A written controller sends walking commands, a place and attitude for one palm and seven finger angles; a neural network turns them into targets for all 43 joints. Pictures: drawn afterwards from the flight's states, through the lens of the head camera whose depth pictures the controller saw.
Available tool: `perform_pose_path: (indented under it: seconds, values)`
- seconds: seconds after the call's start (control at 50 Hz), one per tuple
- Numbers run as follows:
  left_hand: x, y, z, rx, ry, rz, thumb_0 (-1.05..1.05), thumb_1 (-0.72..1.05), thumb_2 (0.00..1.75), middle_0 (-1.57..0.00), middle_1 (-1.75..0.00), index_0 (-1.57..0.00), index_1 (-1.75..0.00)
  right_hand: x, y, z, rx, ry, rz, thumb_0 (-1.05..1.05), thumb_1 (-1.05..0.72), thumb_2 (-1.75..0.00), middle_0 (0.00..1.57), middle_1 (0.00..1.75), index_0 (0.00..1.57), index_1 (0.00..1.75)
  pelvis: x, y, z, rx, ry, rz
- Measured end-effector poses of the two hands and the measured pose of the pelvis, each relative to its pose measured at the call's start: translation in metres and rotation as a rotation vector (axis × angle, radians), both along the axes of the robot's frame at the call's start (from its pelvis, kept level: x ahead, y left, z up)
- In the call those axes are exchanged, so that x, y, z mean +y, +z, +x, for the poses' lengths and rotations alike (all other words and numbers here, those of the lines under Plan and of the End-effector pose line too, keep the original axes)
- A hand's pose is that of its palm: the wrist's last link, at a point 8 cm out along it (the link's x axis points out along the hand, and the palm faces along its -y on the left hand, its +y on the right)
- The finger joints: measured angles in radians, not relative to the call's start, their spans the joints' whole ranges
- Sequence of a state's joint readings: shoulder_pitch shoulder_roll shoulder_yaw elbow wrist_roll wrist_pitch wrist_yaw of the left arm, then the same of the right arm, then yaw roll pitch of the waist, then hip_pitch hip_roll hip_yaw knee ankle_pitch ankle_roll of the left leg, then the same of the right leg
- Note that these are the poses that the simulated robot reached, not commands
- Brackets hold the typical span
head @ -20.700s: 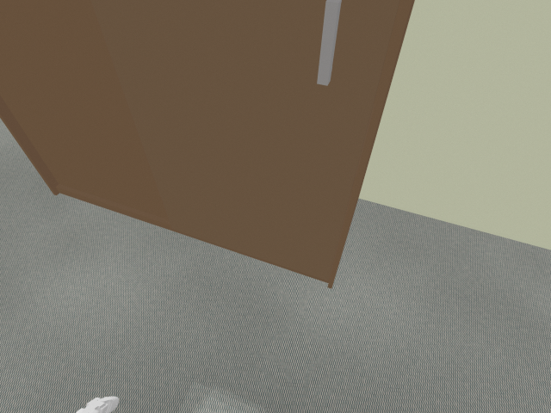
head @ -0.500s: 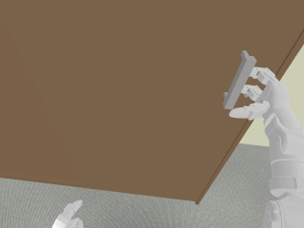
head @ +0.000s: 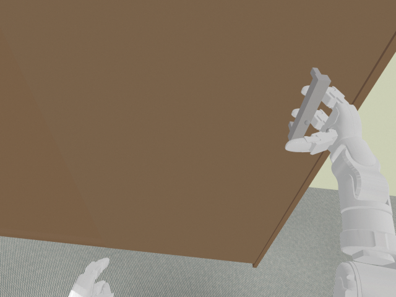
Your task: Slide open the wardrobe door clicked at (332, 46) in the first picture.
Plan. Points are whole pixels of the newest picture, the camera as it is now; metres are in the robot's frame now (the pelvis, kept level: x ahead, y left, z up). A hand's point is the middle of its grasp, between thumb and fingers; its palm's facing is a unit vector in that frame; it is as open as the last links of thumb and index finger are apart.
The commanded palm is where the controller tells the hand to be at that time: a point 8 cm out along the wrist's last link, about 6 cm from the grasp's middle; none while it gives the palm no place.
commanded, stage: slide the fingers in behind the handle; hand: right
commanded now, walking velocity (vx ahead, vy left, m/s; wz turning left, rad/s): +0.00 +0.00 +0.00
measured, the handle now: (304, 106) +0.46 -0.18 +0.20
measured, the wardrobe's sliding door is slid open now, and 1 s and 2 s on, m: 0.00 0.00 0.00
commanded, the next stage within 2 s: grip the handle and tug to test in 0.84 s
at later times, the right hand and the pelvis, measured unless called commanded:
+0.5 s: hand (301, 122) +0.40 -0.16 +0.21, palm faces +0.06 +1.00 +0.00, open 14.2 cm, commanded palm +0.37 -0.20 +0.21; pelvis +0.00 +0.00 +0.00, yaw +0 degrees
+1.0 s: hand (301, 123) +0.40 -0.16 +0.21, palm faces +0.04 +1.00 +0.01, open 14.1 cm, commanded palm +0.36 -0.21 +0.21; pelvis +0.01 +0.00 +0.00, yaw +1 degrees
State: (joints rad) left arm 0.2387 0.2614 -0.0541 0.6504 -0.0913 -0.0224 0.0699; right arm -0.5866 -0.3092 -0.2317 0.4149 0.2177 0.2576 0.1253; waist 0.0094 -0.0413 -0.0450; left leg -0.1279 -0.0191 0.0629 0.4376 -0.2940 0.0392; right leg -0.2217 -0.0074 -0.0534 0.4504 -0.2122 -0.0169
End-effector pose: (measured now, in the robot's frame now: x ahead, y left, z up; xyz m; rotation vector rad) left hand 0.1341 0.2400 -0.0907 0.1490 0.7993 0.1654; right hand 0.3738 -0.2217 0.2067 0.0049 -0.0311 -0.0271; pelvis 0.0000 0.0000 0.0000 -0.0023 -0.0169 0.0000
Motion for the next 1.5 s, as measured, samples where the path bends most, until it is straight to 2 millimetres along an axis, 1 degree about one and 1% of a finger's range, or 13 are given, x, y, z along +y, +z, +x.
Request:
perform_pose_path:
  seconds: [0.3, 0.56, 0.82, 1.04, 1.12, 1.2, 1.5]
  values:
    - [0.001, 0.001, 0.005, -0.002, -0.003, -0.006, 0.01, 0.90, 0.90, -0.20, -0.30, -0.20, -0.30, 0.010, 0.001, -0.001, 0.013, -0.020, 0.003, -0.02, 0.50, -0.30, 0.30, 1.20, 0.28, 1.19, 0.003, 0.000, 0.000, -0.005, 0.002, -0.002]
    - [0.001, 0.002, 0.011, 0.000, -0.012, -0.004, 0.01, 0.90, 0.90, -0.20, -0.30, -0.20, -0.30, 0.012, 0.000, -0.002, 0.012, -0.028, -0.001, -0.02, 0.50, -0.30, 0.27, 1.19, 0.24, 1.19, 0.004, 0.001, 0.002, -0.007, 0.000, -0.002]
    - [-0.001, 0.003, 0.013, 0.005, -0.012, -0.001, 0.01, 0.90, 0.90, -0.20, -0.30, -0.20, -0.30, 0.010, -0.002, 0.000, 0.022, -0.010, 0.006, -0.02, 0.50, -0.30, 0.29, 1.20, 0.29, 1.20, 0.003, 0.001, 0.004, -0.004, 0.001, -0.001]
    - [-0.002, 0.005, 0.013, -0.005, -0.001, -0.007, 0.01, 0.90, 0.90, -0.20, -0.30, -0.20, -0.30, 0.011, -0.002, -0.001, 0.016, -0.019, 0.001, -0.02, 0.47, -0.31, 0.27, 1.19, 0.26, 1.18, 0.001, 0.001, 0.005, -0.009, 0.010, -0.002]
    - [-0.002, 0.005, 0.014, -0.001, -0.004, -0.005, 0.01, 0.90, 0.90, -0.20, -0.30, -0.20, -0.30, 0.012, -0.002, -0.001, 0.016, -0.024, -0.001, -0.02, 0.38, -0.35, 0.27, 1.20, 0.25, 1.19, 0.001, 0.001, 0.006, -0.009, 0.009, -0.002]
    - [-0.002, 0.004, 0.016, 0.004, -0.008, -0.003, 0.01, 0.90, 0.90, -0.20, -0.30, -0.20, -0.30, 0.012, -0.002, -0.001, 0.018, -0.022, 0.000, -0.02, 0.25, -0.40, 0.28, 1.22, 0.26, 1.21, 0.001, 0.002, 0.007, -0.008, 0.009, -0.003]
    - [-0.002, 0.005, 0.024, 0.003, -0.013, -0.002, 0.01, 0.90, 0.90, -0.20, -0.30, -0.20, -0.30, 0.010, -0.001, 0.003, 0.025, -0.020, 0.004, 0.00, -0.41, -0.69, 0.35, 1.30, 0.34, 1.31, 0.002, 0.002, 0.011, -0.001, 0.007, -0.003]
